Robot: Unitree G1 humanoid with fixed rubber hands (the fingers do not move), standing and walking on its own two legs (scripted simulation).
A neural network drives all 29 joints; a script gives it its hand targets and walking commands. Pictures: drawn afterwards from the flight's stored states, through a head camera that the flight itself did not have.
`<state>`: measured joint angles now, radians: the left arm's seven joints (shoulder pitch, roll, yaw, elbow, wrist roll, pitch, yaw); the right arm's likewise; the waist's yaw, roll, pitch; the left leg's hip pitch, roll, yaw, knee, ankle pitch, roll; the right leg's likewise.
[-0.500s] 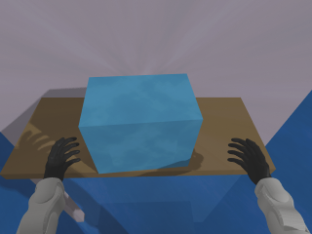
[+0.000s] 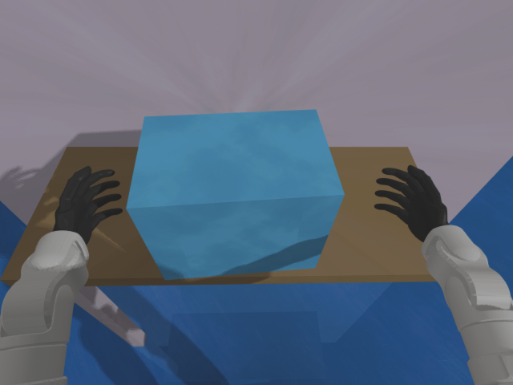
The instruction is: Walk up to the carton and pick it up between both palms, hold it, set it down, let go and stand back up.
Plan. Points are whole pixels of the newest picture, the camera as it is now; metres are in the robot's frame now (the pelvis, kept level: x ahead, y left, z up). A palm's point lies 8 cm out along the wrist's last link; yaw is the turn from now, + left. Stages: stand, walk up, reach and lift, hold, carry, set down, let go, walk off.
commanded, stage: reach and lift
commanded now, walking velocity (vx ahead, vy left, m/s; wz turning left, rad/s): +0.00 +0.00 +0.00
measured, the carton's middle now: (237, 198) +0.40 +0.05 +0.03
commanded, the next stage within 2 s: none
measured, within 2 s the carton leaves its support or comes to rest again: neither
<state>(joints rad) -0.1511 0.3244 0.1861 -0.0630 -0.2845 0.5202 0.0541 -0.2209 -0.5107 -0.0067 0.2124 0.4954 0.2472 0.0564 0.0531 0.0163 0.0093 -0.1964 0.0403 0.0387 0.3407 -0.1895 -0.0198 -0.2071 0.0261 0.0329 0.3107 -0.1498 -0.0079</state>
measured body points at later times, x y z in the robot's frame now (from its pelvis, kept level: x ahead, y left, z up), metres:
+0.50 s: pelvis +0.00 -0.01 +0.00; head +0.04 +0.00 +0.44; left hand +0.36 +0.27 +0.15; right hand +0.42 -0.22 +0.13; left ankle -0.01 +0.13 -0.75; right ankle +0.00 -0.12 -0.75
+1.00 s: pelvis -0.01 -0.02 +0.00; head +0.04 -0.02 +0.44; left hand +0.39 +0.27 +0.15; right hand +0.45 -0.22 +0.14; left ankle -0.01 +0.13 -0.75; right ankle +0.00 -0.12 -0.75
